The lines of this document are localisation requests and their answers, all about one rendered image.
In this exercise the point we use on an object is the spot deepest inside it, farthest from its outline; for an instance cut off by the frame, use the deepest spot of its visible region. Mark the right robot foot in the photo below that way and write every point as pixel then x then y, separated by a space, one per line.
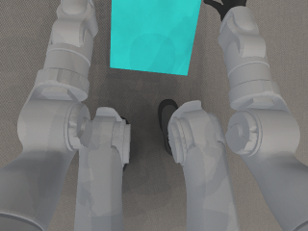
pixel 165 110

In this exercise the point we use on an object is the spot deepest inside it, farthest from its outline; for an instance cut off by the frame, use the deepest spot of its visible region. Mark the robot right hand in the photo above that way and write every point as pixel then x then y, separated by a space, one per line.
pixel 227 5

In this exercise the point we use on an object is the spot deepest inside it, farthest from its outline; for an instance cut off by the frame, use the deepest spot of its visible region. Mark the robot left forearm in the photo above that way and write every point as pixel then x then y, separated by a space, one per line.
pixel 68 56

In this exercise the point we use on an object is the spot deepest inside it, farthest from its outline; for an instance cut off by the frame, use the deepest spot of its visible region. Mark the robot right forearm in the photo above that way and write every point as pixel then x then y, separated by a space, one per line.
pixel 247 65

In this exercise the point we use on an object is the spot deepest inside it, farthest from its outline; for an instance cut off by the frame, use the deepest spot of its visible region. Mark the right robot upper arm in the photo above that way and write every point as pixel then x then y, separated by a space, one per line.
pixel 266 140

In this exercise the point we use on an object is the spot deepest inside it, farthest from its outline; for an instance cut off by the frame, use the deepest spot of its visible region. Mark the robot left thigh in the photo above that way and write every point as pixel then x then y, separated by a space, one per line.
pixel 99 185

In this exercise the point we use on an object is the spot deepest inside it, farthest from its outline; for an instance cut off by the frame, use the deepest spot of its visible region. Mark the left robot upper arm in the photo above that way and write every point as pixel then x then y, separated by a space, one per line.
pixel 50 131

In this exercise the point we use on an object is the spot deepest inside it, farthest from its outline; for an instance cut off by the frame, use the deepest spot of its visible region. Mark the carton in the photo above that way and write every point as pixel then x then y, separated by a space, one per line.
pixel 153 35

